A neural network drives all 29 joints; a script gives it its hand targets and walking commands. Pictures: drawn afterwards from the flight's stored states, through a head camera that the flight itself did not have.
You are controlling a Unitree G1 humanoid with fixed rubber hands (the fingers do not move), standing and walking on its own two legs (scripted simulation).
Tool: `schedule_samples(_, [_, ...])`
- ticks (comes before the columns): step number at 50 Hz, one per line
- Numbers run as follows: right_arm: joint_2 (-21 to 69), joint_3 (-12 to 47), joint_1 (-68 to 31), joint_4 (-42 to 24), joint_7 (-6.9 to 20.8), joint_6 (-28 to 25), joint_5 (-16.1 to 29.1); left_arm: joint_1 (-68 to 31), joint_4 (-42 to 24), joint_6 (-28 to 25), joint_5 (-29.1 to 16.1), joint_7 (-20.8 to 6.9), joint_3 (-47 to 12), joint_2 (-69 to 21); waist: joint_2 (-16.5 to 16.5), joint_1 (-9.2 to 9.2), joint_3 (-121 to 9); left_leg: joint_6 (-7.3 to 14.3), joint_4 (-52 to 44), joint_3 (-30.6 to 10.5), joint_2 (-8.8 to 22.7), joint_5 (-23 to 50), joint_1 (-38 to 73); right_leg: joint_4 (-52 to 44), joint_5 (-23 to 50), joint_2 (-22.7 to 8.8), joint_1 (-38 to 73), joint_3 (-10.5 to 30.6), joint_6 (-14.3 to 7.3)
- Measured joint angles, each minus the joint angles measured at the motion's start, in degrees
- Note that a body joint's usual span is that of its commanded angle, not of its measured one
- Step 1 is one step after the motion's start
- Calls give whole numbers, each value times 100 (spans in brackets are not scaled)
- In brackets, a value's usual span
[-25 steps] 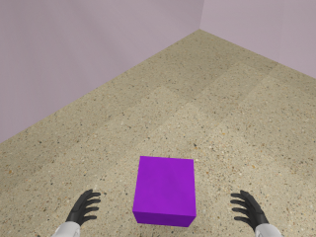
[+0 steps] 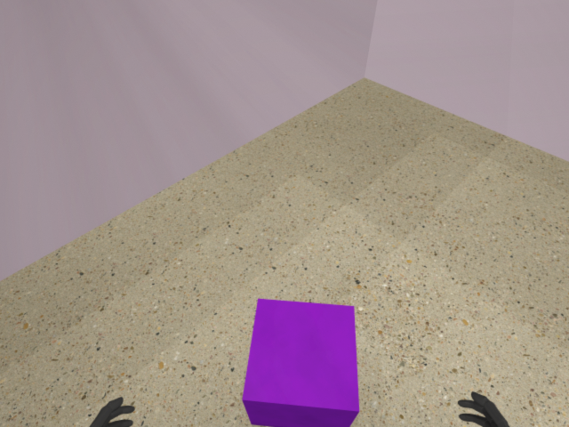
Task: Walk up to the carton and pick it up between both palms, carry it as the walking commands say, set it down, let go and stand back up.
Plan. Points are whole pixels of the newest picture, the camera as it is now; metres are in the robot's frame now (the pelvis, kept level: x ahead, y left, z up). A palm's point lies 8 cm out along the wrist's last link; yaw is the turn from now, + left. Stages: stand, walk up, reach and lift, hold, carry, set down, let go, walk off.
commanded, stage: stand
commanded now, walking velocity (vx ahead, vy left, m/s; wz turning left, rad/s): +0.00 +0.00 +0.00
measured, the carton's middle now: (301, 366) +0.41 -0.02 -0.63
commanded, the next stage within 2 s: none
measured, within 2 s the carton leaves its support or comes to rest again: neither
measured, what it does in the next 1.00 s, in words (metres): stands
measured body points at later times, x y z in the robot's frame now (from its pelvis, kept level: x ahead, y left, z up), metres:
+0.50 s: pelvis -0.02 +0.00 +0.00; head -0.03 +0.00 +0.45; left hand +0.07 +0.29 -0.11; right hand +0.07 -0.29 -0.11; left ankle -0.02 +0.12 -0.74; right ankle -0.02 -0.13 -0.74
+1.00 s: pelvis -0.04 +0.00 +0.01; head -0.04 +0.00 +0.46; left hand +0.04 +0.30 -0.12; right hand +0.04 -0.29 -0.12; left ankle -0.02 +0.12 -0.74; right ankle -0.02 -0.13 -0.74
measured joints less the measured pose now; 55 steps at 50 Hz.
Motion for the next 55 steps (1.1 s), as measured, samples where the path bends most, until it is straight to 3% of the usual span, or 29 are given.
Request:
schedule_samples(28, [-69,156,81,820,-51,-48,62,-126,926,-48,-57,53,-203,57,-37,-42,130,20,-365,56,-34,382,153,-270,346,-42,94,60,30])
schedule_samples(55, [-153,188,-21,1214,-24,-38,108,-197,1286,-43,-99,59,-289,159,-44,-35,194,31,-579,110,-42,594,175,-436,552,-54,76,117,47])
